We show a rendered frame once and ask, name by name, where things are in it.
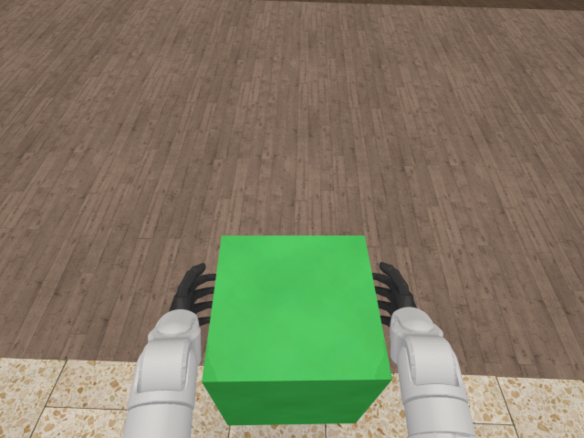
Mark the carton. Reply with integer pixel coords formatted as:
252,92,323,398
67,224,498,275
202,235,392,425

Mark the robot right hand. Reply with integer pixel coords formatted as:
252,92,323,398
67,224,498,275
372,262,417,327

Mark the robot left forearm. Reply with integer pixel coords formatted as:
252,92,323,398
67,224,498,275
122,309,201,438

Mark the robot left hand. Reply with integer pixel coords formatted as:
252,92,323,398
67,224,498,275
169,263,216,327

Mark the robot right forearm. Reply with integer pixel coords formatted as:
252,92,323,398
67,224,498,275
390,307,479,438

